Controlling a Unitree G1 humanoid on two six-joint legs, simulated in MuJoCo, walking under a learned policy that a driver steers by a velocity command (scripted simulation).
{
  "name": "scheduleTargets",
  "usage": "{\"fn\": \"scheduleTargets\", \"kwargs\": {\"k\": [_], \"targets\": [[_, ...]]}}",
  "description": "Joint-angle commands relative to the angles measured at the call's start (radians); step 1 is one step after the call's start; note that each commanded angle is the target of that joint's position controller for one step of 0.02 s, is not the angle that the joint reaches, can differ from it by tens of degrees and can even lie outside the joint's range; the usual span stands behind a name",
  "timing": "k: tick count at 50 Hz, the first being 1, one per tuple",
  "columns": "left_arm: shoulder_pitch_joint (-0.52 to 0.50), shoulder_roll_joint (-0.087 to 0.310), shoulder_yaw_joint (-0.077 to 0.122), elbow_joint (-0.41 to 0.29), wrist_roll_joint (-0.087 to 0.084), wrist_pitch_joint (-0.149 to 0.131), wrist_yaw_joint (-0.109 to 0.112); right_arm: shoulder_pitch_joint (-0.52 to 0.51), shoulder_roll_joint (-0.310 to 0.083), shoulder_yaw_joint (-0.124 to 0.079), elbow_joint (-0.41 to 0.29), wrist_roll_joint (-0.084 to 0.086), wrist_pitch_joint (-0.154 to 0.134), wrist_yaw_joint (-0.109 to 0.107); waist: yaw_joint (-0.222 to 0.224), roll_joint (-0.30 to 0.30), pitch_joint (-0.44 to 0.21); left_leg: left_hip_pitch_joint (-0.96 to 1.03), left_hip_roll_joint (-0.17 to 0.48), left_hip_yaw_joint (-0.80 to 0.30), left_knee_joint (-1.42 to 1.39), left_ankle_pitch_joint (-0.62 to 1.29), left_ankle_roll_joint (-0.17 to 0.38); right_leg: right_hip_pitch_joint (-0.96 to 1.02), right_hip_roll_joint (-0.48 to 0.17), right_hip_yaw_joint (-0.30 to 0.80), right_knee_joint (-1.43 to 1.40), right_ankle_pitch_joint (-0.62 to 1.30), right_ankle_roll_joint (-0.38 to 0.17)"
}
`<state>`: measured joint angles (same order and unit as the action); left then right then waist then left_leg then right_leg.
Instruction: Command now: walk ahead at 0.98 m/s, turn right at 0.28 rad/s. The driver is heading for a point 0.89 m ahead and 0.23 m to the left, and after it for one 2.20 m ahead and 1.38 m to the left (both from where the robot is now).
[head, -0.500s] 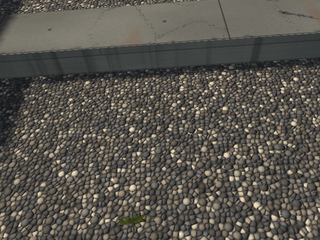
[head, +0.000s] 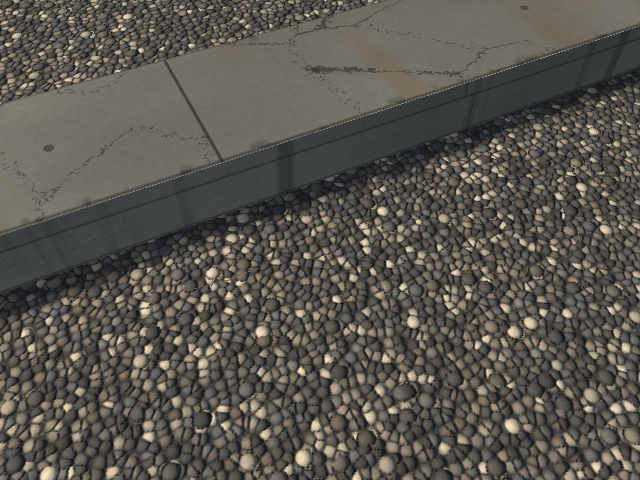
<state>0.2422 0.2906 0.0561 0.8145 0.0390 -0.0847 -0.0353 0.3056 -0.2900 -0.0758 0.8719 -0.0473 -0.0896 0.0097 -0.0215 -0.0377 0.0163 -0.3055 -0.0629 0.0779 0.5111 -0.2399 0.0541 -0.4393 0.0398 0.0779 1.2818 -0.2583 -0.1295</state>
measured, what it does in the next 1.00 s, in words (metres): walks ahead, turning left: right foot, then left foot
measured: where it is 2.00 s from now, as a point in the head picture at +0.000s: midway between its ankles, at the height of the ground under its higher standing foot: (225, 173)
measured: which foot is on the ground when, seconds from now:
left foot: down 0.00-0.32, up 0.34-0.72, down 0.74-1.00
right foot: up 0.00-0.28, down 0.30-0.76, up 0.78-1.00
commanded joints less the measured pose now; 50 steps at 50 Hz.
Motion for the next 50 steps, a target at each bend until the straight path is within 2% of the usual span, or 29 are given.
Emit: {"fn": "scheduleTargets", "kwargs": {"k": [1,4,6,8,10,12,14,15,16,17,18,19,20,22,25,28,32,34,35,36,37,38,39,40,41,42,44,47,50], "targets": [[-0.026,-0.019,-0.028,-0.103,0.016,0.008,-0.019,0.082,-0.007,0.015,0.003,0.017,-0.043,0.008,0.035,0.087,0.038,0.13,0.287,-0.43,-0.359,-0.16,0.141,-0.275,-0.096,0.084,-0.049,0.013,0.013],[-0.185,0.006,-0.042,-0.177,0.019,0.007,-0.027,0.116,-0.045,0.013,0.012,0.03,-0.056,0.012,0.035,0.058,0.106,0.117,0.261,-0.286,-0.446,0.007,0.144,-0.372,-0.12,0.01,-0.218,0.151,0.036],[-0.29,-0.002,-0.059,-0.213,0.011,-0.001,-0.04,0.127,-0.047,0.016,0.012,0.043,-0.062,0.015,0.019,0.046,0.129,0.056,0.199,-0.15,-0.493,0.193,0.113,-0.241,-0.121,-0.089,-0.456,0.294,0.038],[-0.361,-0.03,-0.075,-0.231,-0.003,-0.007,-0.05,0.189,-0.078,0.015,0.034,0.053,-0.068,0.015,-0.01,0.052,0.133,0.051,0.213,-0.106,-0.555,0.397,0.106,-0.087,-0.092,-0.165,-0.573,0.386,0.021],[-0.382,-0.007,-0.071,-0.229,-0.003,-0.008,-0.041,0.227,-0.113,0.014,0.053,0.05,-0.063,0.013,-0.015,0.063,0.12,0.213,0.23,-0.066,-0.506,0.657,0.097,-0.077,-0.064,-0.193,-0.657,0.377,0.0],[-0.34,0.029,-0.058,-0.215,0.008,-0.008,-0.022,0.258,-0.151,0.012,0.071,0.041,-0.047,0.0,0.017,0.136,0.042,0.37,0.252,-0.035,-0.326,1.089,0.08,-0.005,0.012,-0.227,-0.693,0.252,-0.023],[-0.037,0.097,-0.023,-0.122,0.008,-0.005,0.004,0.238,-0.183,0.008,0.082,0.028,-0.016,-0.023,0.166,0.187,-0.133,0.364,0.27,-0.016,0.075,1.23,0.057,0.318,0.056,-0.203,-0.732,0.15,-0.057],[0.151,0.151,0.003,-0.062,0.016,-0.003,0.021,0.204,-0.174,0.009,0.066,0.027,-0.009,-0.026,0.25,0.176,-0.214,0.188,0.238,-0.012,0.355,1.02,0.05,0.57,-0.02,-0.129,-0.726,0.102,-0.08],[0.228,0.232,0.027,-0.046,0.045,-0.004,0.036,0.246,-0.021,0.038,0.023,0.034,-0.012,-0.012,0.19,-0.045,-0.327,-0.137,0.12,-0.026,0.754,0.192,0.049,0.841,-0.309,0.227,-0.722,-0.164,-0.11],[0.219,0.232,0.034,-0.058,0.036,0.0,0.026,0.306,-0.011,0.041,-0.007,0.085,-0.021,-0.012,0.142,-0.174,-0.468,-0.361,0.027,-0.137,1.018,-0.215,0.053,0.942,-0.501,0.713,-0.908,-0.256,-0.183],[0.149,0.164,0.032,-0.042,0.012,-0.001,0.019,0.163,-0.08,0.024,-0.031,0.074,-0.022,-0.02,0.132,-0.039,-0.298,-0.441,0.102,-0.166,0.976,-0.075,0.072,0.798,-0.414,0.573,-0.965,-0.261,-0.135],[0.101,0.106,0.02,-0.029,0.009,-0.014,0.018,0.09,-0.063,0.029,-0.042,0.07,-0.024,-0.013,0.111,0.015,-0.141,-0.438,0.131,-0.16,0.9,-0.008,0.068,0.615,-0.387,0.42,-1.004,-0.151,-0.113],[0.066,0.075,0.016,-0.02,0.015,-0.025,0.016,0.072,-0.041,0.033,-0.035,0.061,-0.015,-0.004,0.073,0.064,-0.065,-0.396,0.164,-0.164,0.84,0.009,0.064,0.482,-0.349,0.314,-1.041,-0.051,-0.082],[0.068,0.028,0.001,0.011,0.001,-0.042,0.021,0.122,0.003,0.038,-0.019,0.03,0.025,0.02,0.005,0.002,-0.017,-0.311,0.197,-0.167,0.784,0.015,0.049,0.321,-0.302,0.158,-1.106,0.011,-0.036],[0.084,0.015,-0.003,0.046,-0.029,-0.066,0.015,-0.002,0.015,0.034,-0.066,0.022,0.06,0.04,-0.013,-0.009,0.064,-0.406,0.214,-0.129,0.734,0.096,0.036,0.287,-0.25,-0.042,-1.169,0.206,0.027],[0.094,0.011,-0.01,0.061,-0.02,-0.078,0.011,-0.132,0.028,0.046,-0.118,0.043,0.056,0.052,-0.005,-0.019,0.096,-0.378,0.162,-0.026,0.547,0.292,0.046,0.258,-0.152,-0.252,-1.182,0.529,0.098],[0.147,0.078,-0.011,0.078,-0.032,-0.08,0.041,-0.276,0.008,0.06,-0.172,0.033,0.039,0.074,0.005,0.003,0.111,-0.241,0.07,0.121,0.218,0.43,0.091,0.35,-0.167,-0.35,-1.147,0.931,0.132],[0.146,0.152,0.004,0.065,-0.026,-0.063,0.071,-0.183,-0.05,0.046,-0.144,0.029,0.04,0.076,-0.059,-0.054,0.02,-0.114,-0.003,0.148,0.177,0.371,0.114,0.46,-0.208,-0.352,-0.982,1.267,0.15],[0.113,0.186,0.015,0.048,-0.02,-0.046,0.084,-0.061,-0.087,0.033,-0.111,0.03,0.045,0.069,-0.127,-0.081,-0.049,-0.001,-0.035,0.143,0.178,0.303,0.128,0.482,-0.229,-0.341,-0.826,1.389,0.152],[0.063,0.209,0.024,0.03,-0.011,-0.028,0.089,0.124,-0.134,0.011,-0.061,0.028,0.049,0.059,-0.22,-0.09,-0.133,0.18,-0.051,0.116,0.196,0.237,0.158,0.439,-0.25,-0.323,-0.588,1.426,0.143],[0.0,0.214,0.03,0.011,0.0,-0.011,0.086,0.334,-0.174,-0.016,0.002,0.03,0.05,0.042,-0.314,-0.053,-0.197,0.382,-0.026,0.021,0.145,0.162,0.209,0.313,-0.24,-0.3,-0.239,1.234,0.124],[-0.059,0.147,0.024,0.006,0.005,-0.011,0.062,0.305,-0.201,-0.046,0.004,0.067,0.061,0.02,-0.294,0.146,-0.129,0.471,0.028,-0.095,0.064,0.105,0.238,0.076,-0.025,-0.293,0.195,0.267,0.117],[0.068,0.005,-0.023,-0.092,0.011,-0.037,0.047,0.17,-0.291,-0.05,-0.027,0.031,0.068,0.021,-0.056,0.302,-0.153,0.608,0.193,-0.497,0.113,0.347,0.392,-0.307,0.034,-0.164,0.477,-0.243,0.158],[0.063,0.032,-0.037,-0.149,-0.002,-0.06,0.045,0.138,-0.308,-0.063,-0.075,0.022,0.074,0.011,-0.083,0.236,-0.325,0.719,0.32,-0.863,-0.178,-0.134,0.513,-0.446,0.014,0.016,0.483,-0.224,0.147],[-0.004,0.084,-0.037,-0.145,0.004,-0.076,0.039,0.097,-0.205,-0.046,-0.082,0.017,0.071,-0.002,-0.059,0.034,-0.134,0.529,0.319,-0.887,-0.331,-0.314,0.428,-0.475,-0.055,0.034,0.325,-0.123,0.127],[-0.047,0.092,-0.033,-0.154,0.014,-0.072,0.036,0.058,-0.16,-0.033,-0.073,0.025,0.063,-0.005,-0.006,-0.058,-0.04,0.35,0.285,-0.796,-0.342,-0.247,0.368,-0.401,-0.098,0.03,0.197,-0.065,0.132],[-0.045,0.077,-0.045,-0.152,0.042,-0.029,0.045,0.016,-0.159,-0.025,-0.086,0.039,0.031,-0.012,0.064,-0.115,0.067,0.087,0.213,-0.609,-0.305,0.34,0.338,-0.244,-0.131,0.01,0.07,-0.086,0.179],[-0.095,0.048,-0.058,-0.192,0.025,0.006,0.045,0.013,-0.186,-0.027,-0.084,0.046,0.007,-0.002,0.076,-0.083,0.047,-0.078,0.062,-0.355,-0.219,0.905,0.253,-0.045,-0.109,-0.076,-0.24,-0.034,0.209],[-0.195,0.003,-0.079,-0.25,-0.011,0.02,0.05,0.026,-0.18,-0.039,-0.085,0.059,0.037,-0.009,0.014,0.045,-0.053,-0.055,-0.065,-0.266,-0.073,0.953,0.085,0.097,0.01,-0.146,-0.569,0.227,0.175]]}}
